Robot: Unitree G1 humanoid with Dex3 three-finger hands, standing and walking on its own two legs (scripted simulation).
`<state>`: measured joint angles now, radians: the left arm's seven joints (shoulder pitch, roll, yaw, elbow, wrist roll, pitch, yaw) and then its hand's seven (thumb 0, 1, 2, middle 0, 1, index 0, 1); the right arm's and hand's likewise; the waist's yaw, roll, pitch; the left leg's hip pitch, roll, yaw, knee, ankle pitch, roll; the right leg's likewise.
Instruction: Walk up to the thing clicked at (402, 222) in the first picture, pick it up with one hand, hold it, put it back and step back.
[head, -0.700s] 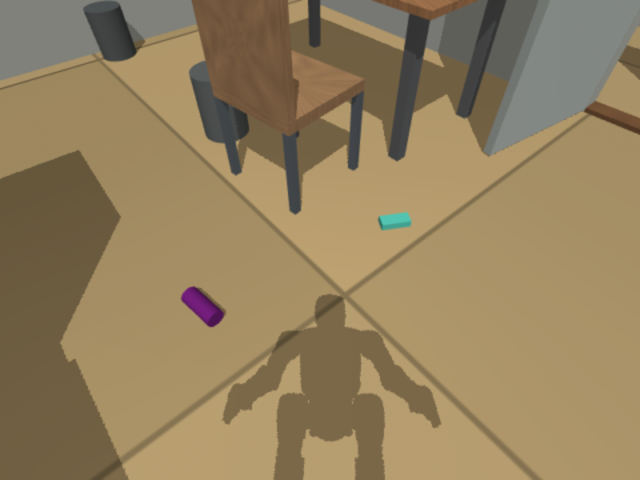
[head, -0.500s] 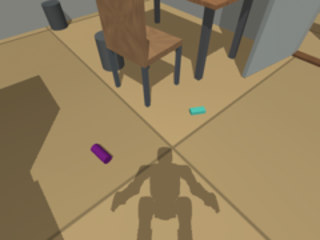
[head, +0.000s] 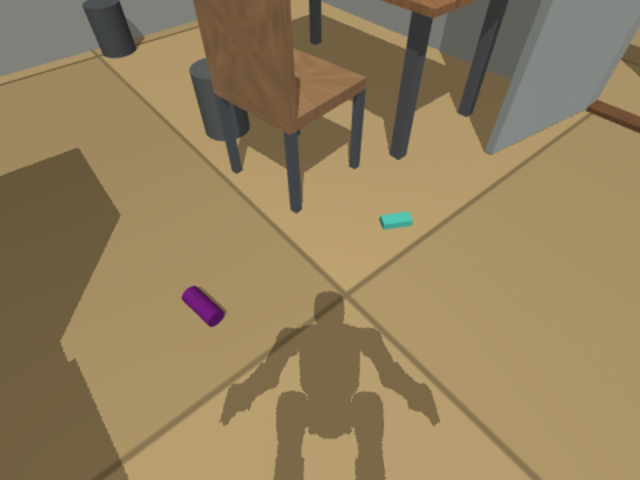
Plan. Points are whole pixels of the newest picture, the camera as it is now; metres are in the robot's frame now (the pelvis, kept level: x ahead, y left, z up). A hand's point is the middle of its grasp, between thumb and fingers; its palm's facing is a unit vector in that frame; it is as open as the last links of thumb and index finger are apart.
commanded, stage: stand
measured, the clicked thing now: (396, 220) +1.24 -0.30 -0.77
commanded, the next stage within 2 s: walk up in 0.42 s
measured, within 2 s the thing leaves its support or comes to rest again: neither
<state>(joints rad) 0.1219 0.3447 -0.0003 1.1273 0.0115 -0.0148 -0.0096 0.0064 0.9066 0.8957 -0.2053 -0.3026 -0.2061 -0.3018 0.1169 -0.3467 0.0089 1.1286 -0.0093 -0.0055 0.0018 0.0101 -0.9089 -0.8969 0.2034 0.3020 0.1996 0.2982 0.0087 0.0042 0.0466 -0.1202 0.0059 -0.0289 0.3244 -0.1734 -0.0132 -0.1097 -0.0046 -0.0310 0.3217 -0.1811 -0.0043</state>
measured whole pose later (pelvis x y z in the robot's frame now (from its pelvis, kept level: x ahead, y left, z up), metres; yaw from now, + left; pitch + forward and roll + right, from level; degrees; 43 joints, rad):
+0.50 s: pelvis +0.00 +0.01 -0.01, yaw -5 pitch -1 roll +0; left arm 0.17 0.34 0.02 1.03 0.03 0.00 -0.01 0.01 0.91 0.90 -0.21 -0.30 -0.21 -0.30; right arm 0.06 -0.38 -0.04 1.05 -0.01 0.01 0.02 0.01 -0.91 -0.90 0.21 0.30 0.20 0.30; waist 0.03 0.03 0.07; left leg -0.19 0.02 0.00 0.47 -0.26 0.00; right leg -0.19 0.02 0.04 0.42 -0.22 0.00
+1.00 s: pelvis -0.02 +0.07 -0.02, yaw -31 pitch +0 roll -2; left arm 0.24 0.44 0.08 0.77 0.02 0.03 -0.05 0.01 0.91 0.90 -0.20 -0.30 -0.20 -0.30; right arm 0.28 -0.42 -0.09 0.76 -0.02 0.01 0.03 0.01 -0.91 -0.90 0.21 0.30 0.20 0.30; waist -0.05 0.02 0.12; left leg -0.24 0.11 0.15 0.60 -0.34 0.00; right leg -0.35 -0.02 0.00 0.74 -0.40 -0.01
